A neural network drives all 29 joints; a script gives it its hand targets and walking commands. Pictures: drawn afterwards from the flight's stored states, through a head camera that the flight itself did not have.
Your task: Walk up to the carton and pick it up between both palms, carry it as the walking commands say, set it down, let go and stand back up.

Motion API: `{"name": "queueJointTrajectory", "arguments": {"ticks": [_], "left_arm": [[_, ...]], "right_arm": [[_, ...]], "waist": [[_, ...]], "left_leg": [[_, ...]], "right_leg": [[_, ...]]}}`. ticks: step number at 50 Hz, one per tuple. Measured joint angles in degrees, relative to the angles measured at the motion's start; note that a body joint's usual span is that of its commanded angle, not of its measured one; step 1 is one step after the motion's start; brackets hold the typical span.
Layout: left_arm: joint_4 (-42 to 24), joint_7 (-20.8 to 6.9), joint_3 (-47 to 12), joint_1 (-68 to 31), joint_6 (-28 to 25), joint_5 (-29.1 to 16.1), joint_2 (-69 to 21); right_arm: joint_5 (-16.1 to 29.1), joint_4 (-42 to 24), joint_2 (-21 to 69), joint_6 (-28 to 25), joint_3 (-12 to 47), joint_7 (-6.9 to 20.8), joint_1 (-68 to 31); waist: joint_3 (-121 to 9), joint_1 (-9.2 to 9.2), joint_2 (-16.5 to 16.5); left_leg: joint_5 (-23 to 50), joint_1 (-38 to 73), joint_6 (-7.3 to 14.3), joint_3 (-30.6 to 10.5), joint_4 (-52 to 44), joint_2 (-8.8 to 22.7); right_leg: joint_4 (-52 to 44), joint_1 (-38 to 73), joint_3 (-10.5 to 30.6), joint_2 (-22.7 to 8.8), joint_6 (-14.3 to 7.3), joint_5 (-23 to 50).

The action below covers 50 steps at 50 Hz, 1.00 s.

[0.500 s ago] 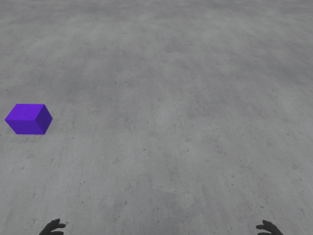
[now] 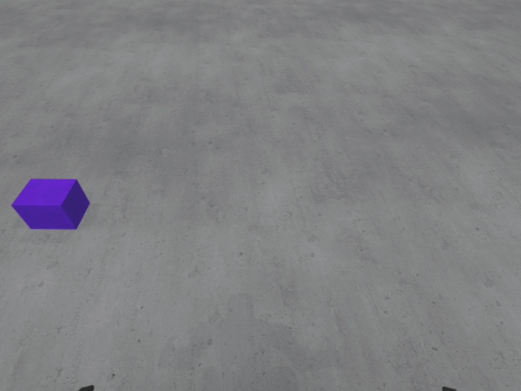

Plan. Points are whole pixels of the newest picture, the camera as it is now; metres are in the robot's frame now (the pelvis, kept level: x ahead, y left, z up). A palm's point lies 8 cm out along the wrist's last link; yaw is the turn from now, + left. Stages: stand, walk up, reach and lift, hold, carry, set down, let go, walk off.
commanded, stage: stand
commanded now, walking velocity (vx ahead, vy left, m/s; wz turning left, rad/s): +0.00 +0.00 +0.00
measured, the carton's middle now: (53, 204) +1.11 +1.04 -0.69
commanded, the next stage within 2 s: walk up in 1.30 s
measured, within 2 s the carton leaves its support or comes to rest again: neither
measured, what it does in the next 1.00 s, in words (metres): stands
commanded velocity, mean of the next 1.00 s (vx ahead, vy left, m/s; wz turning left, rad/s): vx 0.00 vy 0.00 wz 0.00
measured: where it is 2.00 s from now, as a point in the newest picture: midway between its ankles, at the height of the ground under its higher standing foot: outside the picture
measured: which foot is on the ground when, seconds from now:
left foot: down 0.00-1.00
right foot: down 0.00-1.00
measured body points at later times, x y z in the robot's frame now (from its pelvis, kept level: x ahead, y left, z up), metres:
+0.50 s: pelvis +0.00 +0.00 +0.00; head +0.01 +0.00 +0.45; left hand +0.11 +0.32 -0.11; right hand +0.11 -0.32 -0.11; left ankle +0.01 +0.12 -0.74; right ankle +0.01 -0.12 -0.74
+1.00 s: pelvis +0.01 +0.00 +0.00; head +0.01 +0.00 +0.45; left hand +0.12 +0.32 -0.11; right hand +0.12 -0.32 -0.11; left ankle +0.01 +0.12 -0.74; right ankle +0.01 -0.13 -0.74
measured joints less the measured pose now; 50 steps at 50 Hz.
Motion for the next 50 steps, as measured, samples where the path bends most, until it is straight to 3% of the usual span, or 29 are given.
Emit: {"name": "queueJointTrajectory", "arguments": {"ticks": [50], "left_arm": [[3.0, 0.3, 0.2, -0.3, 0.7, -0.1, 0.2]], "right_arm": [[0.1, 3.3, -0.3, 0.6, -0.3, -0.3, -0.4]], "waist": [[0.1, 0.00, 0.0]], "left_leg": [[1.4, 2.2, -0.1, -0.1, -3.9, 0.0]], "right_leg": [[-4.0, 2.3, 0.1, -0.1, 0.2, 1.4]]}}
